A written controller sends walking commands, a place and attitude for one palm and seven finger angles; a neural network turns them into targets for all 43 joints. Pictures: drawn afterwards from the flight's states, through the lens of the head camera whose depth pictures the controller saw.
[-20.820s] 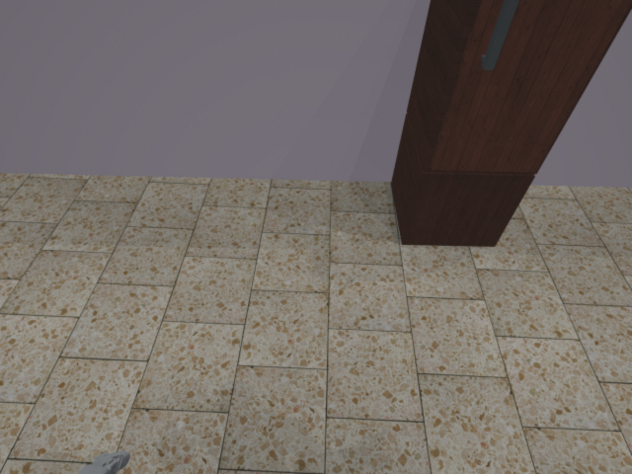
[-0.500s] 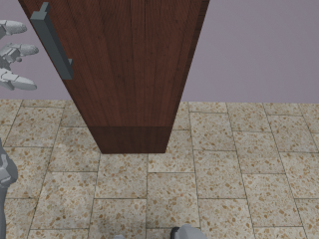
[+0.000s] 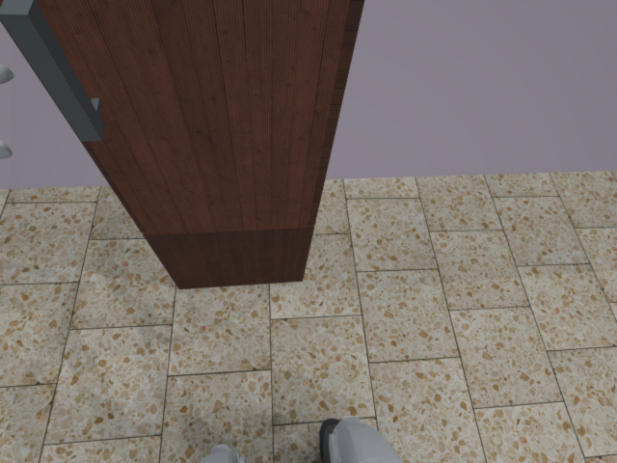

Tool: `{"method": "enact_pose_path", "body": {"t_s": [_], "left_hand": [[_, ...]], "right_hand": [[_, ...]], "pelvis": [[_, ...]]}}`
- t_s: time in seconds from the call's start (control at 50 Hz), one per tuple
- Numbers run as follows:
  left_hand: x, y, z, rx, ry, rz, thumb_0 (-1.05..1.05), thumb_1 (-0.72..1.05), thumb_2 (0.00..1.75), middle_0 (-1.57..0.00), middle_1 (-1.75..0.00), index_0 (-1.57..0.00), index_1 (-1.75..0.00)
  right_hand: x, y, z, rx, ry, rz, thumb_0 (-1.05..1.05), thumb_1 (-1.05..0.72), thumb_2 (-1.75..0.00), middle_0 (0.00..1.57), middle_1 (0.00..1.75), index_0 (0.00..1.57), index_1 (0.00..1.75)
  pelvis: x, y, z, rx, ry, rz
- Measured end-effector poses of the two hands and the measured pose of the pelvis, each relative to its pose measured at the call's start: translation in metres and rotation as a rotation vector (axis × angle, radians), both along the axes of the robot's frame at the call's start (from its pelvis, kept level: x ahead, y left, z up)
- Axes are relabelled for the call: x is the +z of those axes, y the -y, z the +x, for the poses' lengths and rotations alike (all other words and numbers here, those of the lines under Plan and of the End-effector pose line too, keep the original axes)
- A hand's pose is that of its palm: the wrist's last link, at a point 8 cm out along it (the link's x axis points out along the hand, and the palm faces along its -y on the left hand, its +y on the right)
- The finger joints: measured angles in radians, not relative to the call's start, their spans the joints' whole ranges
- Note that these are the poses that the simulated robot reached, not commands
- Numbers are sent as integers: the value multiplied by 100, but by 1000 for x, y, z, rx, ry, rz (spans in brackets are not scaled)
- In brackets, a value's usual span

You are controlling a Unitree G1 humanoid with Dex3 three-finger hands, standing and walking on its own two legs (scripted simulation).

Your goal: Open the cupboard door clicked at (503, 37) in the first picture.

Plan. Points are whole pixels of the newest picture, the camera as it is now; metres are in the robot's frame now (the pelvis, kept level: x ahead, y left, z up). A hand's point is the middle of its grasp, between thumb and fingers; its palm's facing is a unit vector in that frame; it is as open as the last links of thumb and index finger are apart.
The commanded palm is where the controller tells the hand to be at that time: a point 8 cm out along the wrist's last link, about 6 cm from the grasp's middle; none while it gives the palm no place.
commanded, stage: move the hooked fingers beside the handle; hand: left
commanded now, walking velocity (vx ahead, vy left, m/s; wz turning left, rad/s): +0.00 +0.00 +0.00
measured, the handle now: (65, 68) +0.55 +0.23 +0.14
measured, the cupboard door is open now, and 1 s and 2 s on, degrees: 0 0 0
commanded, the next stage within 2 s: slide the fingers in behind the handle in 0.30 s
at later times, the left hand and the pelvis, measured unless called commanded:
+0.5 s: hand out of the picture +0.51 +0.30 +0.14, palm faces -0.02 -1.00 +0.01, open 14.0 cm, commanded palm +0.49 +0.34 +0.14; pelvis +0.01 +0.01 +0.00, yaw +0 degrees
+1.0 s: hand (16, 100) +0.51 +0.27 +0.14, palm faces +0.02 -1.00 -0.01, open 14.3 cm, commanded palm +0.49 +0.30 +0.14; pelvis +0.02 +0.00 +0.00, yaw +1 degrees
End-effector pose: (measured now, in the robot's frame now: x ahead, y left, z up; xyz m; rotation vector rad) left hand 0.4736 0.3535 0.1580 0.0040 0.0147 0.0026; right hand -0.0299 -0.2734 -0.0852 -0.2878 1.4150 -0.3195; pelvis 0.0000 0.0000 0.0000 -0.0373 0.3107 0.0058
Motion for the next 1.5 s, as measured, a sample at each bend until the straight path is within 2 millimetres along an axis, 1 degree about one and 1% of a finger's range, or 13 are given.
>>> {"method": "enact_pose_path", "body": {"t_s": [0.08,0.18,0.24,0.32,0.42,0.54,0.68,0.76,0.84,0.98,1.12,1.26,1.5], "left_hand": [[-9,-5,-4,-13,-34,-20,-1,-50,30,-30,-120,-30,-120],[-15,-6,-4,-15,-11,-5,-1,-50,30,-30,-120,-30,-120],[-14,-5,-1,-17,15,-23,-1,-50,30,-30,-120,-30,-120],[-16,-4,6,-19,-2,-33,-1,-50,30,-30,-120,-30,-120],[-17,-4,14,-16,-25,2,-1,-50,30,-30,-120,-30,-120],[-15,5,22,-38,7,-18,-1,-50,30,-30,-120,-30,-120],[-25,16,27,-32,-30,-26,-1,-50,30,-30,-120,-30,-120],[-22,23,24,-22,0,5,-1,-50,30,-30,-120,-30,-120],[-24,25,20,3,-1,-28,-1,-50,30,-28,-119,-29,-120],[-20,29,14,19,-21,5,-1,-50,30,-27,-119,-25,-118],[-20,34,7,19,-14,-15,-1,-50,30,-26,-118,-19,-116],[-20,40,1,30,-10,-3,-1,-50,30,-29,-119,-12,-114],[-20,50,-5,53,-9,-4,-1,-50,30,-30,-120,-3,-111]], "right_hand": [[1,-1,1,11,-1,-7,0,-90,-90,20,30,20,30],[1,-3,10,32,19,-19,0,-90,-90,20,30,20,30],[1,-6,18,41,38,-23,0,-90,-90,20,30,20,30],[1,-10,27,47,63,-22,0,-90,-90,20,30,20,30],[-3,-17,32,48,69,-6,0,-90,-90,20,30,20,30],[-6,-24,32,38,44,25,0,-90,-90,20,30,20,30],[-6,-22,35,22,41,37,0,-90,-90,20,30,20,30],[-5,-19,40,21,51,45,0,-90,-90,20,30,20,30],[-6,-15,49,28,66,50,0,-90,-90,20,30,20,30],[-6,-5,66,60,100,37,0,-90,-90,20,30,20,30],[-5,-1,77,87,131,25,0,-90,-90,20,30,20,30],[-7,-2,78,103,141,28,0,-90,-90,20,30,20,30],[-13,-13,68,117,141,59,0,-90,-90,20,30,20,30]], "pelvis": [[-1,-3,-1,3,-3,-3],[-2,-7,-2,6,-6,-8],[-3,-8,-2,9,-8,-11],[-4,-10,-1,13,-14,-15],[-4,-13,3,11,-26,-17],[-4,-13,11,6,-30,-17],[-2,-11,19,1,-28,-16],[-1,-9,23,-3,-22,-14],[1,-6,25,0,-6,-12],[3,-2,25,15,5,-10],[4,1,23,24,20,-7],[4,0,19,34,29,-6],[4,-1,14,47,47,-3]]}}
